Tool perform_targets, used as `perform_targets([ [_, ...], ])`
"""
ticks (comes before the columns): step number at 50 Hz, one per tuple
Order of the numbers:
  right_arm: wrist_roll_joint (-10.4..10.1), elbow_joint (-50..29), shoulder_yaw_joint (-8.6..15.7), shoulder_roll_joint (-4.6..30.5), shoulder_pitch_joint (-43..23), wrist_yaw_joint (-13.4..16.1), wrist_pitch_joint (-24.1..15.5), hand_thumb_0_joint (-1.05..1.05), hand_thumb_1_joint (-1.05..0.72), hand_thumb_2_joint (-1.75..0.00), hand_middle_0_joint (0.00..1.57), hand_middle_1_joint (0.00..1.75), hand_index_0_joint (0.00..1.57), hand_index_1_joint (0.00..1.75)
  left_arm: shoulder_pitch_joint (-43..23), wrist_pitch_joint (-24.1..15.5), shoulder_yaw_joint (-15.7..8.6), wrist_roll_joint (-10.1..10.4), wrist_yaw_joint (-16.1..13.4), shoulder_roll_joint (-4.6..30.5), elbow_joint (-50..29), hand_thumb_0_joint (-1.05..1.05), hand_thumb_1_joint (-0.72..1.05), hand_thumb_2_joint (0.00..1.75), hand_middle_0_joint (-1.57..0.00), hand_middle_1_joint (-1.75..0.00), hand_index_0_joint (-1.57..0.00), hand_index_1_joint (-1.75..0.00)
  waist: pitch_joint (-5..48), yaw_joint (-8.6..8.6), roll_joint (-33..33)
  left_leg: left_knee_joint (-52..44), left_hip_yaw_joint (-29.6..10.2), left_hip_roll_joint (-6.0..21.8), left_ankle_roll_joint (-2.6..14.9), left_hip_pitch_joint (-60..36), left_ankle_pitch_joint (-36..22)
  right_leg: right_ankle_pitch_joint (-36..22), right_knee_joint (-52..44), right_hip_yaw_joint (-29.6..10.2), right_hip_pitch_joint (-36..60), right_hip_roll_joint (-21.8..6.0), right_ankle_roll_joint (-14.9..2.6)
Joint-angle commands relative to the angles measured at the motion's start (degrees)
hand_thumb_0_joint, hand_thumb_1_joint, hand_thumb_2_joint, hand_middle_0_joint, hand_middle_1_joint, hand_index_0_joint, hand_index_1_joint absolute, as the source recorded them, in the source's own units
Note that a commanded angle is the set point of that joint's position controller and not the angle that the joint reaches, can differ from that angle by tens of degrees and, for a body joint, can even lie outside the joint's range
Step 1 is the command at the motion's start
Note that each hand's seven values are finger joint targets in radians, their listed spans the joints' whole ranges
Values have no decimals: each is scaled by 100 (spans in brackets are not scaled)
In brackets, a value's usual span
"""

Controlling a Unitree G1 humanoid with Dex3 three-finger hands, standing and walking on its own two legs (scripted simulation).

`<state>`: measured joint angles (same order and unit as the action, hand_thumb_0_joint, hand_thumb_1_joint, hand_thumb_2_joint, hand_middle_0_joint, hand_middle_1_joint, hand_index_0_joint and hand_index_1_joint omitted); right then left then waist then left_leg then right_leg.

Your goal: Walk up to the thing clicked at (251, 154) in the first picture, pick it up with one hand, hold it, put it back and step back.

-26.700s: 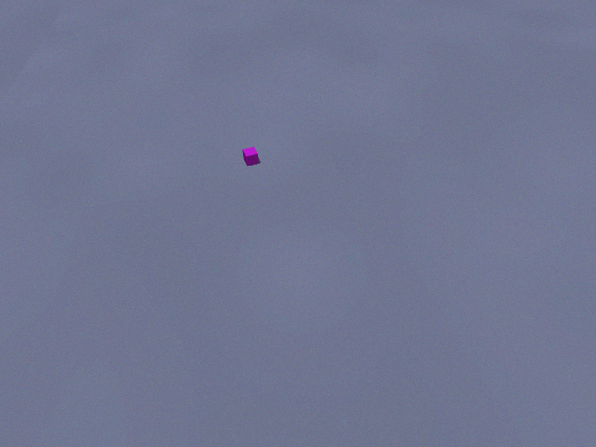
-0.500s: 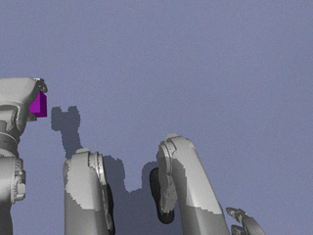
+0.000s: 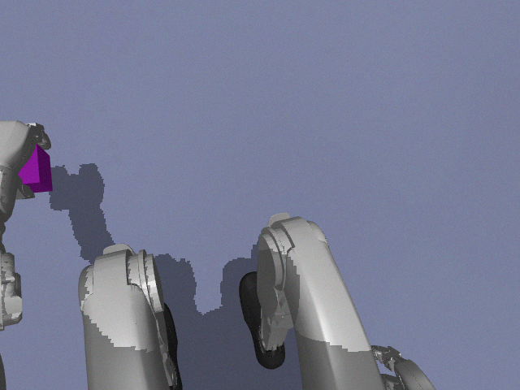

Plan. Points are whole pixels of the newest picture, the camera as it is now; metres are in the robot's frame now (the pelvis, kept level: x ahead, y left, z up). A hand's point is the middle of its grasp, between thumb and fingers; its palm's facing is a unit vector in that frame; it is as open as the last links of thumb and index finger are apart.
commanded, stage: lower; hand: left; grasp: from above
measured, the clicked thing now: (22, 169) +0.47 +0.30 -0.20
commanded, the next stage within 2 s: rest in 0.20 s
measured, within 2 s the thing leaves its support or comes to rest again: rests again in 1.22 s
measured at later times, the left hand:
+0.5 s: hand (28, 178) +0.46 +0.30 -0.23, palm faces -0.47 -0.06 -0.88, open 9.2 cm
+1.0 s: hand (39, 179) +0.47 +0.30 -0.27, palm faces -0.46 -0.07 -0.88, open 9.2 cm
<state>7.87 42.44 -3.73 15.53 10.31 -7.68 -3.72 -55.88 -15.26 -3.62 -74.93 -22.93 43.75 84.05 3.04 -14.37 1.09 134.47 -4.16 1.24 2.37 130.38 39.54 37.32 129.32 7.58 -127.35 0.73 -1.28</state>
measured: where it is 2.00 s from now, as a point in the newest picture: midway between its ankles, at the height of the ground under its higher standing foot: (216, 352)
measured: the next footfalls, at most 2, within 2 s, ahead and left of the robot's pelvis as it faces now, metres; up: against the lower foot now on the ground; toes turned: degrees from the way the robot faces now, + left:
none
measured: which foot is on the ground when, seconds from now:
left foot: down 0.00-1.00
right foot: down 0.00-1.00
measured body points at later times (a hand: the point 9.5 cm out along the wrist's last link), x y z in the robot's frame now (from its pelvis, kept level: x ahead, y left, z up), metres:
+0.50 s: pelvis +0.00 +0.00 -0.03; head +0.26 +0.08 +0.33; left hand +0.48 +0.30 -0.18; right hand +0.04 -0.27 -0.12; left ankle +0.08 +0.11 -0.32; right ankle +0.10 -0.11 -0.32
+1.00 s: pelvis +0.00 +0.00 -0.05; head +0.27 +0.09 +0.30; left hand +0.49 +0.30 -0.22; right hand +0.03 -0.26 -0.12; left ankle +0.08 +0.11 -0.32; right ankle +0.10 -0.11 -0.32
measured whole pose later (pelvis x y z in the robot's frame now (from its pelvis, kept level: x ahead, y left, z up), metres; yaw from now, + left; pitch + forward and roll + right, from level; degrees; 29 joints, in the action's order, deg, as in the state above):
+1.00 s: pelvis +0.00 +0.00 -0.05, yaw -5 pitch +30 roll -12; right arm 13.7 39.7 -11.0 17.5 8.8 -11.5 -8.9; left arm -56.4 -17.7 -10.3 -79.4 -31.7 55.4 94.3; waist -5.1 -19.8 5.6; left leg 146.0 -8.9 1.8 2.5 135.7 41.4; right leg 37.1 137.2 12.2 -131.0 1.5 -1.0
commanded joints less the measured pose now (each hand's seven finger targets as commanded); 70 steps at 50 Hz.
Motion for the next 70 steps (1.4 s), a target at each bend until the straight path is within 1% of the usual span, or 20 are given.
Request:
perform_targets([
  [1,9,-7,385,1461,1139,68,-33,0,-91,-90,20,30,20,30,-1850,-23,-110,104,-238,1406,-564,0,42,58,-92,-41,-90,-43,3564,-88,-1696,-1279,74,-179,-24,-2664,-872,-1005,-1226,76,1746,238,-121],
  [2,34,-97,395,1512,1126,67,-54,0,-91,-90,20,30,20,30,-1880,-60,-321,55,-281,1672,-768,0,43,57,-92,-41,-91,-42,3692,-85,-1710,-1239,79,-178,-30,-2707,-1048,-1187,-1182,93,1918,237,-112],
  [9,110,-41,313,1535,1101,24,-99,0,-91,-90,20,30,20,30,-1825,-116,-242,-44,-452,1565,-423,0,44,57,-93,-40,-91,-41,3645,-127,-1948,-1118,-1,-164,-84,-2825,-1023,-1110,-939,198,1584,250,-132],
  [10,132,-120,328,1599,1043,29,-106,0,-91,-90,20,30,20,30,-1839,-129,-436,-48,-509,1763,-542,0,44,58,-93,-41,-92,-42,3679,-145,-2007,-1103,-25,-153,-91,-2837,-1049,-1123,-899,237,1569,237,-121],
  [16,216,-113,294,1655,1124,-20,-155,0,-90,-89,20,30,20,30,-1815,-75,-563,-119,-629,1872,-462,0,48,62,-94,-41,-93,-42,3607,-264,-2120,-949,-44,-137,-89,-2811,-1173,-1248,-761,290,1513,234,-103],
  [18,210,-153,269,1642,1022,-31,-182,0,-90,-90,20,30,20,30,-1786,-75,-394,-59,-625,1696,-352,0,46,61,-93,-41,-92,-42,3489,-277,-2080,-922,-48,-134,-83,-2631,-998,-1124,-773,298,1475,249,-113],
  [20,219,-123,237,1677,1070,-27,-179,0,-90,-90,20,30,20,30,-1659,-73,-585,-84,-646,1996,-233,0,46,60,-93,-42,-92,-43,3454,-260,-1982,-853,-48,-129,-64,-2520,-1021,-1155,-762,306,1580,270,-102],
  [24,284,-135,144,1696,1141,-74,-207,0,-90,-89,20,30,20,30,-1693,-131,-600,-114,-624,2000,-153,0,47,61,-93,-42,-92,-42,3293,-412,-1926,-645,-31,-137,-47,-2370,-1134,-1246,-717,321,1622,270,-87],
  [25,286,-209,168,1734,1055,-73,-239,0,-90,-89,20,30,20,30,-1716,-144,-428,-91,-592,1802,-160,0,47,57,-91,-42,-92,-42,3260,-442,-1914,-622,-40,-131,-56,-2419,-1115,-1235,-707,332,1554,286,-91],
  [26,299,-152,119,1734,1087,-76,-243,0,-90,-89,20,30,20,30,-1695,-183,-638,-98,-631,2137,-152,0,47,57,-90,-44,-91,-43,3284,-404,-1947,-607,-59,-114,-45,-2361,-1053,-1190,-730,351,1649,300,-82],
  [30,354,-146,13,1734,1079,-112,-258,0,-90,-89,20,30,20,30,-1599,-272,-826,-162,-751,2420,-179,0,50,59,-92,-44,-93,-43,3397,-333,-2116,-535,-118,-99,-101,-2500,-1269,-1309,-596,416,1666,310,-114],
  [36,497,-226,-104,1815,1061,-202,-323,0,-90,-89,20,30,20,30,-1686,-322,-840,-329,-937,2523,37,0,56,60,-94,-48,-96,-46,3011,-548,-2211,-443,-183,-65,-112,-2427,-1100,-1196,-486,506,1453,325,-96],
  [37,479,-196,-62,1834,1011,-188,-318,0,-90,-89,20,30,20,30,-1451,-316,-908,-309,-985,2592,-9,0,56,64,-95,-49,-96,-47,3256,-394,-2263,-504,-169,-65,-103,-2539,-1158,-1269,-512,482,1621,352,-79],
  [39,500,-188,-54,1861,1006,-200,-355,0,-90,-89,20,30,20,30,-1429,-295,-920,-308,-1064,2605,47,0,57,64,-96,-49,-98,-48,3222,-386,-2397,-538,-191,-60,-132,-2559,-1183,-1286,-446,515,1583,356,-95],
  [42,549,-237,-96,1957,995,-257,-430,0,-90,-90,20,30,20,30,-1710,-277,-723,-339,-1058,2464,219,0,58,67,-98,-49,-99,-49,2841,-682,-2317,-367,-227,-43,-117,-2346,-1070,-1236,-402,558,1377,345,-87],
  [46,554,-211,-171,1919,980,-296,-509,0,-90,-90,20,30,20,30,-1421,-262,-832,-319,-1107,2610,317,0,61,64,-99,-49,-100,-47,2944,-537,-2332,-404,-255,-31,-129,-2441,-1139,-1298,-412,574,1543,367,-74],
  [58,592,-274,-313,2031,957,-427,-637,0,-90,-90,20,30,20,30,-1573,-229,-762,-321,-1165,2746,344,0,59,63,-99,-46,-99,-45,2780,-743,-2262,-264,-309,11,-113,-2377,-1221,-1443,-390,617,1658,390,-40],
  [61,590,-305,-265,2146,885,-421,-659,0,-90,-90,20,30,20,30,-1424,-230,-816,-275,-1232,2762,452,0,59,62,-99,-46,-100,-45,2797,-655,-2386,-346,-372,14,-156,-2420,-1243,-1420,-361,672,1610,394,-77],
  [65,619,-307,-355,2063,903,-491,-716,0,-90,-90,20,30,20,30,-1630,-186,-704,-293,-1221,2686,451,0,62,63,-101,-46,-101,-46,2709,-826,-2452,-312,-395,50,-154,-2533,-1198,-1446,-315,673,1557,393,-26],
  [70,614,-332,-416,2089,822,-502,-731,0,-90,-90,20,30,20,30,-1511,-170,-709,-298,-1277,2779,477,0,62,63,-101,-44,-101,-44,2631,-772,-2508,-385,-441,60,-166,-2454,-1146,-1389,-336,705,1557,414,-45],
])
